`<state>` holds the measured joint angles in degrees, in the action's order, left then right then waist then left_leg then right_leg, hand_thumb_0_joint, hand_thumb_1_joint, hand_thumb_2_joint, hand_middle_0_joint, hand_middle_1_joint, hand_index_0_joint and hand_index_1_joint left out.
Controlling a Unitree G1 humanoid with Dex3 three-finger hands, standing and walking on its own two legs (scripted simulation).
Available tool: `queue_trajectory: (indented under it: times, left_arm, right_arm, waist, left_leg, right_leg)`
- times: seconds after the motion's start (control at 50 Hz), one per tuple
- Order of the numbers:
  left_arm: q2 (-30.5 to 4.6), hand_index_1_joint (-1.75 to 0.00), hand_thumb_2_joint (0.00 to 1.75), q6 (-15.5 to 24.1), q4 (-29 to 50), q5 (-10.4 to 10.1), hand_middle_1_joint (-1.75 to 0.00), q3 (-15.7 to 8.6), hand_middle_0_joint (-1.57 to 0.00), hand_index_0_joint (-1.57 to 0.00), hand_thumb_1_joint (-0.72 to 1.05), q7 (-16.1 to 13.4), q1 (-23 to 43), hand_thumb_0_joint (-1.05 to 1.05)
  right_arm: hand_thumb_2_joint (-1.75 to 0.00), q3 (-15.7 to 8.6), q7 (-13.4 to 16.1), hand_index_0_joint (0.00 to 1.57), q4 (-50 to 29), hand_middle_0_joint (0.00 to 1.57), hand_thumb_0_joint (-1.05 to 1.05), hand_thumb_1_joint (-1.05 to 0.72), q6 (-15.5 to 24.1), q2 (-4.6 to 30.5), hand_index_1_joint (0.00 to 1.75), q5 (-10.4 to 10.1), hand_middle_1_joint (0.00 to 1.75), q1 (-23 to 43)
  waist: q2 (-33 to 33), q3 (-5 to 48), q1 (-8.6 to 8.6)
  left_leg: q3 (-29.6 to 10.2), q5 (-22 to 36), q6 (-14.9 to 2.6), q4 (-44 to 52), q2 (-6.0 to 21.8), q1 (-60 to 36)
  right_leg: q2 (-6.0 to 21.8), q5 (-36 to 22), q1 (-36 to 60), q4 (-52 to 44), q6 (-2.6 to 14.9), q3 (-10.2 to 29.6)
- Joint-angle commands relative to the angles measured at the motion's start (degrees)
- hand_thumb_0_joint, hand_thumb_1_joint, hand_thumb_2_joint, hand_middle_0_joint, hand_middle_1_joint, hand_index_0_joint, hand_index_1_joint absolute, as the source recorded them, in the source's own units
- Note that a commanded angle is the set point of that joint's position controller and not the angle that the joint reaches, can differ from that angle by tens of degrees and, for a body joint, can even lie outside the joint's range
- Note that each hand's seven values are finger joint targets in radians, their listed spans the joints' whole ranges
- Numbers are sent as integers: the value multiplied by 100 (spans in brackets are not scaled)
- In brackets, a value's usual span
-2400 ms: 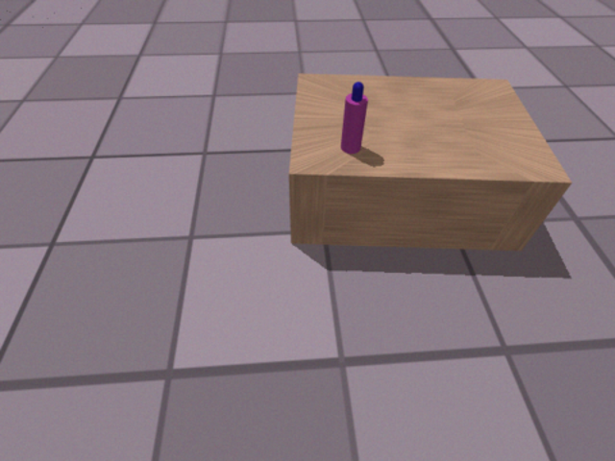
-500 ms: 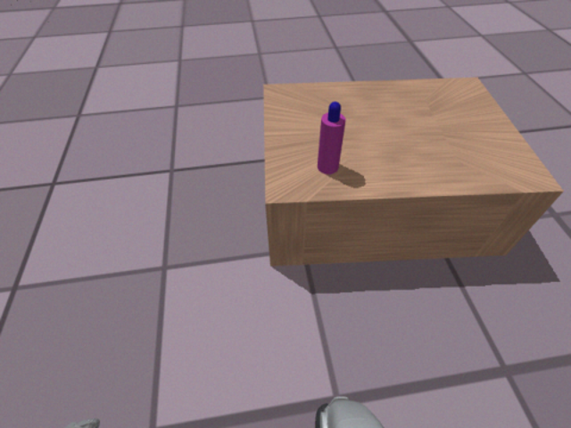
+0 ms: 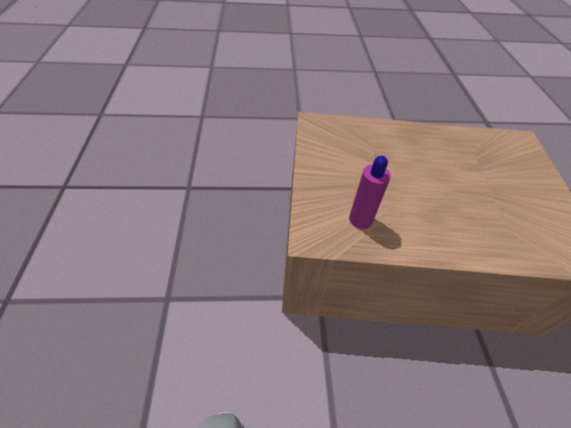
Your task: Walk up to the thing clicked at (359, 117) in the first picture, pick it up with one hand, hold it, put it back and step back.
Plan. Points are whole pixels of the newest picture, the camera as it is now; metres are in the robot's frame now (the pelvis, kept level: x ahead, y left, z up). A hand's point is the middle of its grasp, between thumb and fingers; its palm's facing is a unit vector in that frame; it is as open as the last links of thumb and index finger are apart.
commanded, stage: walk up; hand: right
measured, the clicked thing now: (370, 191) +0.75 -0.23 -0.24
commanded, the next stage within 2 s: none
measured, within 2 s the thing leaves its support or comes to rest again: neither
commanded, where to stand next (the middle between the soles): +0.29 +0.00 m, yaw -1 degrees
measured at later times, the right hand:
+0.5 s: hand (465, 406) +0.19 -0.29 -0.15, palm faces +0.01 +0.94 -0.34, open 7.4 cm
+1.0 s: hand (448, 358) +0.26 -0.27 -0.14, palm faces -0.03 +0.92 -0.40, open 7.4 cm
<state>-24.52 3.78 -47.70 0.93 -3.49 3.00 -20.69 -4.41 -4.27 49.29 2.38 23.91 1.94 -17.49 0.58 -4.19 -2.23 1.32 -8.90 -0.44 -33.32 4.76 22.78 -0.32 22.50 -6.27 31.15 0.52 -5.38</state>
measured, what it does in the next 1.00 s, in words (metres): walks ahead: right foot, then left foot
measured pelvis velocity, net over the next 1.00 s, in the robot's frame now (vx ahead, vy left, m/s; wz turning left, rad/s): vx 0.19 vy -0.01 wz -0.02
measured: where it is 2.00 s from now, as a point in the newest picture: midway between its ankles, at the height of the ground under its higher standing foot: (281, 424)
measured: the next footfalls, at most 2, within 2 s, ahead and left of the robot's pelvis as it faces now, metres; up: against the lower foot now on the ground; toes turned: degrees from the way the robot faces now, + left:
right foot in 0.48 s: +0.27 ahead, -0.14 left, +0.00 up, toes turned -3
left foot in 0.86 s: +0.29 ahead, +0.11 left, +0.00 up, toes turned -1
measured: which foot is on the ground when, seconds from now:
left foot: down 0.00-0.50, up 0.52-0.84, down 0.86-1.00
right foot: down 0.00-0.04, up 0.06-0.46, down 0.48-1.00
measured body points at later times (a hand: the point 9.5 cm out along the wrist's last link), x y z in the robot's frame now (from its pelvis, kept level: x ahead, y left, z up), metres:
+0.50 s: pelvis +0.16 -0.02 -0.01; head +0.18 -0.04 +0.44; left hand +0.25 +0.30 -0.10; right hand +0.19 -0.34 -0.13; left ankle +0.11 +0.12 -0.72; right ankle +0.24 -0.13 -0.73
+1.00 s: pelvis +0.19 -0.01 +0.00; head +0.21 +0.01 +0.45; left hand +0.29 +0.30 -0.13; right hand +0.26 -0.32 -0.11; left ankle +0.25 +0.11 -0.73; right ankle +0.23 -0.13 -0.72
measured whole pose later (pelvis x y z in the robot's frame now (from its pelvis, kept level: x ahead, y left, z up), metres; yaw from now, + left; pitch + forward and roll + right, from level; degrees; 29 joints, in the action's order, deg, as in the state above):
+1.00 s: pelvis +0.19 -0.01 +0.00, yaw -1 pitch -3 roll -1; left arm -22.0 -0.2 -54.4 -0.5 -1.0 0.2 -9.7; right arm -0.8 -1.1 55.3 0.1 21.1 1.2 -11.3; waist -2.0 -5.5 -0.7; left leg 0.4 -14.9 -0.3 -36.9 1.5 18.9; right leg 0.8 22.9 -18.0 38.6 1.2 -2.0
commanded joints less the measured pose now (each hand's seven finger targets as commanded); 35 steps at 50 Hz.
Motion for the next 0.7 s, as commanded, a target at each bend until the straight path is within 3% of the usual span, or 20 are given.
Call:
queue_trajectory:
  times: [0.0, 0.02, 0.04, 0.06, 0.1, 0.12, 0.14, 0.18, 0.24, 0.3, 0.38, 0.42, 0.44, 0.46, 0.48, 0.5, 0.52, 0.58, 0.64, 0.68]
  left_arm:
    - [-700, -30, 90, 122, 629, -58, -30, -138, -20, -20, 90, -95, -86, 0]
    - [-695, -30, 90, 66, 532, -116, -30, -170, -20, -20, 90, -116, -290, 0]
    - [-1246, -30, 90, 4, 388, -36, -30, -284, -20, -20, 90, -208, -200, 0]
    - [-1339, -30, 90, 24, 367, -18, -30, -268, -20, -20, 90, -217, 36, 0]
    - [-1197, -30, 90, 13, 178, -105, -30, -257, -20, -20, 90, -173, -203, 0]
    - [-1124, -30, 90, -10, 114, -131, -30, -234, -20, -20, 90, -131, -384, 0]
    - [-1052, -30, 90, -49, 56, -146, -30, -233, -20, -20, 90, -98, -396, 0]
    - [-957, -30, 90, -84, 105, -130, -30, -226, -20, -20, 90, -56, -347, 0]
    - [-878, -30, 90, -72, 228, -85, -30, -212, -20, -20, 90, -12, 33, 0]
    - [-851, -30, 90, -50, 328, -42, -30, -229, -20, -20, 90, 34, 406, 0]
    - [-742, -30, 90, 31, 189, -25, -30, -238, -20, -20, 90, -11, 361, 0]
    - [-805, -30, 90, 105, -54, -19, -30, -271, -20, -20, 90, -106, -157, 0]
    - [-1016, -30, 90, 163, -97, 8, -30, -339, -20, -20, 90, -168, -463, 0]
    - [-1515, -30, 90, 213, -9, 59, -30, -480, -20, -20, 90, -229, -464, 0]
    - [-1585, -30, 90, 206, 179, 15, -30, -436, -20, -20, 90, -251, -313, 0]
    - [-1730, -30, 90, 156, 208, -49, -30, -466, -20, -20, 90, -248, -68, 0]
    - [-1609, -30, 90, 121, 209, -94, -30, -440, -20, -20, 90, -266, -86, 0]
    - [-1242, -30, 90, 106, 238, -120, -30, -285, -20, -20, 90, -333, 262, 0]
    - [-1134, -30, 90, 92, 315, -28, -30, -211, -20, -20, 90, -350, 545, 0]
    - [-1060, -30, 90, 60, 290, 12, -30, -198, -20, -20, 90, -373, 582, 0]
  right_arm:
    - [-90, -538, 237, 20, -187, 20, 0, -90, 379, 1643, 30, 99, 30, -1312]
    - [-90, -579, 260, 20, -370, 20, 0, -90, 397, 1955, 30, 9, 30, -1150]
    - [-90, -608, 245, 20, -424, 20, 0, -90, 365, 1944, 30, -122, 30, -938]
    - [-90, -546, 273, 20, -472, 20, 0, -90, 336, 1734, 30, -164, 30, -793]
    - [-90, -329, 315, 20, -608, 20, 0, -90, 360, 1358, 30, -193, 30, -380]
    - [-90, -293, 320, 20, -606, 20, 0, -90, 386, 1269, 30, -212, 30, -295]
    - [-90, -295, 321, 20, -580, 20, 0, -90, 410, 1286, 30, -205, 30, -300]
    - [-90, -321, 319, 20, -676, 20, 0, -90, 401, 1340, 30, -189, 30, -278]
    - [-90, -331, 315, 20, -730, 20, 0, -90, 373, 1313, 30, -160, 30, -361]
    - [-90, -349, 285, 20, -778, 20, 0, -90, 339, 1417, 30, -148, 30, -284]
    - [-90, -284, 299, 20, -824, 20, 0, -90, 245, 1341, 30, -162, 30, -131]
    - [-90, -210, 330, 20, -871, 20, 0, -90, 170, 1135, 30, -209, 30, -22]
    - [-90, -110, 332, 20, -858, 20, 0, -90, 155, 863, 30, -233, 30, -189]
    - [-90, 21, 333, 20, -915, 20, 0, -90, 161, 498, 30, -264, 30, -545]
    - [-90, 49, 355, 20, -771, 20, 0, -90, 73, 524, 30, -221, 30, -791]
    - [-90, -107, 432, 20, -661, 20, 0, -90, 2, 1026, 30, -188, 30, -720]
    - [-90, -148, 456, 20, -564, 20, 0, -90, -4, 1158, 30, -151, 30, -534]
    - [-90, -111, 415, 20, -318, 20, 0, -90, -63, 989, 30, -247, 30, -529]
    - [-90, -69, 391, 20, -179, 20, 0, -90, -130, 853, 30, -191, 30, -533]
    - [-90, -41, 396, 20, -116, 20, 0, -90, -141, 788, 30, -180, 30, -328]
  waist:
    - [1558, 986, 834]
    - [1774, 746, 690]
    - [1240, 638, 662]
    - [788, 339, 618]
    - [524, 49, 315]
    - [648, 27, 221]
    - [764, -11, 228]
    - [983, 72, 266]
    - [987, -86, 363]
    - [944, -275, 388]
    - [761, -140, 248]
    - [150, 253, -28]
    - [-534, 666, -193]
    - [-1761, 1039, -112]
    - [-1581, 783, 10]
    - [-1349, 608, -17]
    - [-1133, 384, -50]
    - [-947, 282, 152]
    - [-907, 345, 199]
    - [-1018, 418, 151]
  left_leg:
    - [-1362, -1618, -605, 1165, 741, -2842]
    - [-3701, -2208, -1021, 1990, 1835, -3060]
    - [-3912, -2011, -1451, 1802, 2097, -2911]
    - [-3401, -1305, -1480, 1772, 1968, -2324]
    - [-1726, -1, -959, 1712, 1301, -1683]
    - [-1183, 493, -774, 1684, 1071, -1566]
    - [-948, 697, -744, 1733, 944, -1253]
    - [-748, 717, -999, 1756, 942, -1495]
    - [-477, 923, -1175, 1782, 917, -1671]
    - [-438, 160, -1226, 1863, 976, -1138]
    - [-378, 771, -1124, 1176, 955, -708]
    - [-246, 781, -835, 163, 730, -580]
    - [55, 598, -653, -959, 369, -697]
    - [387, -675, -347, -2163, -169, -5]
    - [-36, -2215, -163, -2524, -632, 576]
    - [-149, -2563, -189, -2982, -434, 721]
    - [-334, -2571, -175, -3173, -325, 795]
    - [-525, -1725, -114, -2798, -233, 593]
    - [-325, -1355, 7, -2262, -316, 89]
    - [-221, -1304, 77, -1546, -277, 10]
  right_leg:
    - [395, -1109, -2045, 2365, 486, 275]
    - [-371, 685, -3266, 3115, 255, 388]
    - [66, 883, -3272, 3558, 307, 905]
    - [196, 741, -3200, 3737, 296, 1078]
    - [331, 48, -2679, 3337, 250, 1319]
    - [379, -174, -2509, 3093, 194, 1207]
    - [323, -375, -2280, 3051, 136, 1060]
    - [373, -582, -2328, 2680, 7, 825]
    - [486, -765, -2563, 2000, -78, 651]
    - [622, -960, -2128, 1304, -41, 454]
    - [399, -1258, -1167, 571, 48, 321]
    - [198, -1755, -168, -92, 126, 277]
    - [342, -1760, 302, -571, 227, 499]
    - [1421, -1796, 790, -912, 562, 2065]
    - [2233, -1874, 638, -1308, 939, 3527]
    - [2445, -1652, 456, -1231, 1532, 3774]
    - [2330, -1860, 111, -1246, 1609, 3580]
    - [1552, -2306, -289, -1124, 997, 1973]
    - [1272, -2437, -817, -1053, 1063, 1303]
    - [1256, -2472, -754, -964, 1067, 1135]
